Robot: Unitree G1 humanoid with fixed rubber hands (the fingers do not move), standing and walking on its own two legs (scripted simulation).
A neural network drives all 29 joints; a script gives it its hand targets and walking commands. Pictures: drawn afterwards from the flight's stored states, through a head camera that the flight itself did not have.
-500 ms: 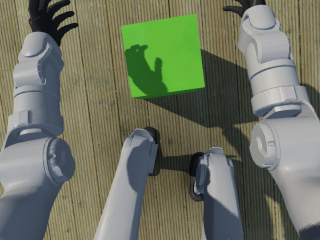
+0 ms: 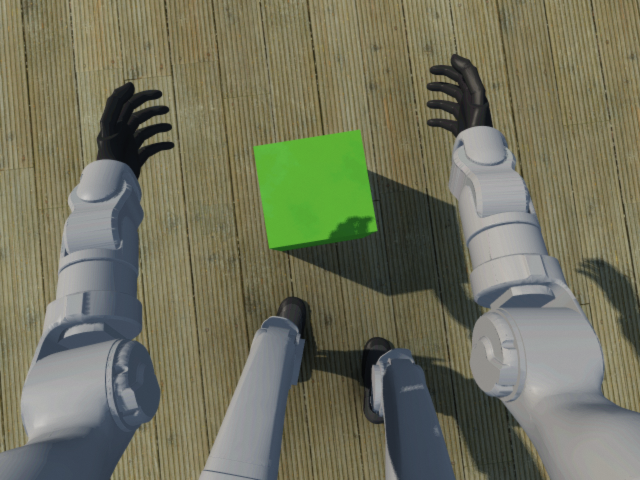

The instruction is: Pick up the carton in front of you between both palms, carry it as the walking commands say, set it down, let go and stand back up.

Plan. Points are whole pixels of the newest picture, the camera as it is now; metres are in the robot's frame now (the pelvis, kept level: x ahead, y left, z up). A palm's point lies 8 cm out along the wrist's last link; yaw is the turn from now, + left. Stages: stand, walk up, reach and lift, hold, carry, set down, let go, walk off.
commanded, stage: let go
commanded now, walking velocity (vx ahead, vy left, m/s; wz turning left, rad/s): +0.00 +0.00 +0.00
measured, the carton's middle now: (315, 198) +0.47 +0.10 -0.53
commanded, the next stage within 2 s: stand in 1.26 s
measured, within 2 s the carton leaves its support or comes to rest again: neither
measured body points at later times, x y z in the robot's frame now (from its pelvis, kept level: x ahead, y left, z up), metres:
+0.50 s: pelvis +0.06 +0.01 +0.10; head +0.21 +0.02 +0.53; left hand +0.27 +0.27 +0.01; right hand +0.37 -0.15 +0.00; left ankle +0.10 +0.11 -0.62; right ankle +0.04 -0.13 -0.62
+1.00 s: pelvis +0.09 -0.04 +0.12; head +0.11 -0.03 +0.57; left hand +0.25 +0.21 +0.05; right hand +0.28 -0.26 +0.05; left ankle +0.10 +0.11 -0.62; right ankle +0.04 -0.13 -0.62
